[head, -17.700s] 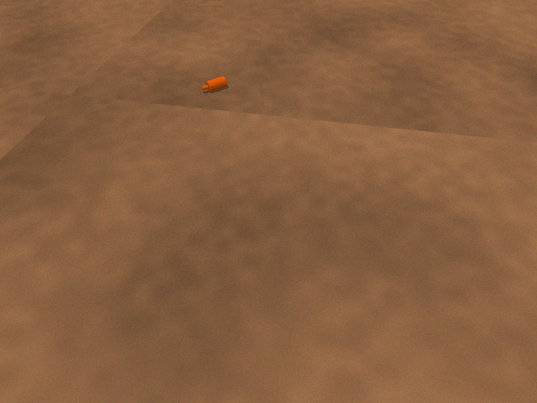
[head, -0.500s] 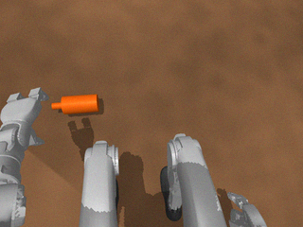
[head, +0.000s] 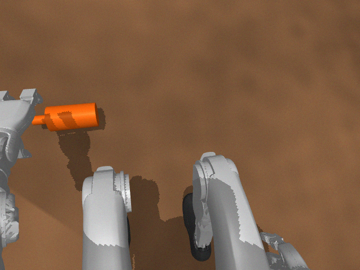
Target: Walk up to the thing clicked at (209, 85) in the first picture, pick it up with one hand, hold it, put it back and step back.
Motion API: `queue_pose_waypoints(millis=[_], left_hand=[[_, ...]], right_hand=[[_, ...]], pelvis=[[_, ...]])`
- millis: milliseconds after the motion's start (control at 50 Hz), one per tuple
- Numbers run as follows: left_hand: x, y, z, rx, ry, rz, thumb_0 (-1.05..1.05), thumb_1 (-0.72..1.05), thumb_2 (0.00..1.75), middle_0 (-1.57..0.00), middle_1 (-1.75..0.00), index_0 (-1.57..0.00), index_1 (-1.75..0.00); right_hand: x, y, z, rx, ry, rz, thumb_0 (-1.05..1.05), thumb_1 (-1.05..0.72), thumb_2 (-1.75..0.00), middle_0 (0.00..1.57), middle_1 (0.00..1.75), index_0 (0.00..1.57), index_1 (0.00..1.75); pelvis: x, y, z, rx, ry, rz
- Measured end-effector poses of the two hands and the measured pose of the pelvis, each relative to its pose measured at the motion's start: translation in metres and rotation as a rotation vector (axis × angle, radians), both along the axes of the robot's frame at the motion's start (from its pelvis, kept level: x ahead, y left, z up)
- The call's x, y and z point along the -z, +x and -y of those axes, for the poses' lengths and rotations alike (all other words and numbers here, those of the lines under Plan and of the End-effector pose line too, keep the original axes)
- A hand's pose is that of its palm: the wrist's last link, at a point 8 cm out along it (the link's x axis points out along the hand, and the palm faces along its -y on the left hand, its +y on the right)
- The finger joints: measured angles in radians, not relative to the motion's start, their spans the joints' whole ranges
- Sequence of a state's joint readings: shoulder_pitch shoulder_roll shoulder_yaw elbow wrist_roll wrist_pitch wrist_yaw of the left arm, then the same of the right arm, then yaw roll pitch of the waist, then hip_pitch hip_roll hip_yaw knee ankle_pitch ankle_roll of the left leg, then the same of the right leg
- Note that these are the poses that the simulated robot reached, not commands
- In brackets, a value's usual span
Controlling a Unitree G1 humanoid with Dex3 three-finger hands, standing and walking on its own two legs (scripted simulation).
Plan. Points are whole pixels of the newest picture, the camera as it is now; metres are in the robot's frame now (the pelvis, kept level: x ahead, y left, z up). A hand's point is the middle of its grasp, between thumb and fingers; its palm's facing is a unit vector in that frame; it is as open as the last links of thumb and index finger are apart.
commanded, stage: rise first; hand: left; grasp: from above
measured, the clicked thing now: (66, 117) +0.51 +0.27 -0.32
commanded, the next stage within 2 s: approach in 0.54 s
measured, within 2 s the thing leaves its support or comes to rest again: neither
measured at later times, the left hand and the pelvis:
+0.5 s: hand (31, 126) +0.44 +0.31 -0.19, palm faces -0.46 -0.06 -0.89, open 13.6 cm; pelvis +0.01 +0.00 -0.01, yaw -1 degrees
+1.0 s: hand (63, 101) +0.51 +0.24 -0.19, palm faces -0.39 -0.02 -0.92, open 13.9 cm; pelvis +0.01 +0.00 -0.02, yaw -2 degrees
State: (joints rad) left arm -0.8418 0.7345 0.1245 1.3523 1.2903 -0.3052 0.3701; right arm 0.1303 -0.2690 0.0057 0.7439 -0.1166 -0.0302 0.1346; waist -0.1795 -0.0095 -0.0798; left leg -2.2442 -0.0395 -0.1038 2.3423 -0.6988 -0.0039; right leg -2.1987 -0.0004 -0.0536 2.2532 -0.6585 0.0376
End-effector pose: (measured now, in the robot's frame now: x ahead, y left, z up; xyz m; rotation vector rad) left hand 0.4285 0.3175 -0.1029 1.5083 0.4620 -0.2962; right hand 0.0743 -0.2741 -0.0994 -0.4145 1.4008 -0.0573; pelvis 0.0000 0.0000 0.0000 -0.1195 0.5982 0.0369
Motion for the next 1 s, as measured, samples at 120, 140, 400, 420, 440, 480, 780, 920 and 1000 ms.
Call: queue_pose_waypoints(millis=[120, 140, 400, 420, 440, 480, 780, 920, 1000], left_hand=[[0.009, 0.005, 0.001, 0.002, 0.006, 0.002, 0.0, -0.43, 0.93, -0.16, -0.91, -0.16, -0.91], [0.01, 0.006, 0.002, -0.002, 0.005, 0.005, 0.0, -0.43, 0.93, -0.16, -0.9, -0.16, -0.91], [0.023, 0.017, 0.006, -0.021, 0.004, 0.01, 0.0, -0.42, 0.92, -0.17, -0.92, -0.17, -0.92], [0.023, 0.018, 0.006, -0.021, 0.005, 0.01, 0.0, -0.42, 0.92, -0.17, -0.93, -0.17, -0.92], [0.024, 0.018, 0.007, -0.021, 0.005, 0.008, 0.0, -0.42, 0.92, -0.17, -0.93, -0.17, -0.92], [0.026, 0.019, 0.007, -0.023, 0.004, 0.008, 0.0, -0.42, 0.92, -0.17, -0.93, -0.17, -0.93], [0.034, 0.027, 0.015, 0.007, 0.007, 0.002, 0.0, -0.46, 0.94, -0.14, -0.98, -0.14, -0.97], [0.035, 0.058, 0.048, 0.07, -0.005, 0.044, 0.0, -0.49, 0.96, -0.11, -1.02, -0.12, -1.01], [0.032, 0.083, 0.075, 0.083, -0.008, 0.081, 0.0, -0.5, 0.97, -0.1, -1.04, -0.11, -1.03]], right_hand=[[0.006, 0.0, 0.002, -0.006, 0.0, -0.021, 0.0, -0.91, -0.9, 0.2, 0.3, 0.2, 0.3], [0.007, -0.001, 0.002, -0.008, 0.0, -0.025, 0.0, -0.91, -0.9, 0.2, 0.3, 0.2, 0.3], [0.01, -0.006, 0.006, 0.001, -0.012, -0.057, 0.0, -0.91, -0.9, 0.2, 0.3, 0.2, 0.3], [0.01, -0.007, 0.006, 0.001, -0.012, -0.059, 0.0, -0.91, -0.9, 0.2, 0.3, 0.2, 0.3], [0.01, -0.007, 0.006, 0.001, -0.012, -0.06, 0.0, -0.91, -0.9, 0.2, 0.3, 0.2, 0.3], [0.01, -0.008, 0.005, 0.001, -0.012, -0.062, 0.0, -0.91, -0.9, 0.2, 0.3, 0.2, 0.3], [0.009, -0.014, 0.004, -0.008, -0.018, -0.072, 0.0, -0.91, -0.89, 0.2, 0.3, 0.2, 0.3], [0.003, -0.024, 0.003, -0.002, -0.038, -0.071, 0.0, -0.91, -0.89, 0.2, 0.3, 0.2, 0.3], [-0.002, -0.036, 0.002, 0.019, -0.051, -0.071, 0.0, -0.91, -0.89, 0.2, 0.3, 0.2, 0.3]], pelvis=[[0.005, 0.003, 0.001, 0.004, 0.002, -0.006], [0.006, 0.003, 0.002, 0.005, 0.002, -0.006], [0.011, 0.008, 0.003, 0.011, 0.002, -0.019], [0.011, 0.008, 0.003, 0.011, 0.001, -0.019], [0.011, 0.008, 0.003, 0.012, 0.001, -0.019], [0.012, 0.008, 0.003, 0.012, 0.0, -0.018], [0.016, 0.007, 0.001, 0.014, -0.009, -0.015], [0.019, 0.006, 0.0, 0.017, -0.015, -0.019], [0.021, 0.006, 0.0, 0.021, -0.02, -0.025]])
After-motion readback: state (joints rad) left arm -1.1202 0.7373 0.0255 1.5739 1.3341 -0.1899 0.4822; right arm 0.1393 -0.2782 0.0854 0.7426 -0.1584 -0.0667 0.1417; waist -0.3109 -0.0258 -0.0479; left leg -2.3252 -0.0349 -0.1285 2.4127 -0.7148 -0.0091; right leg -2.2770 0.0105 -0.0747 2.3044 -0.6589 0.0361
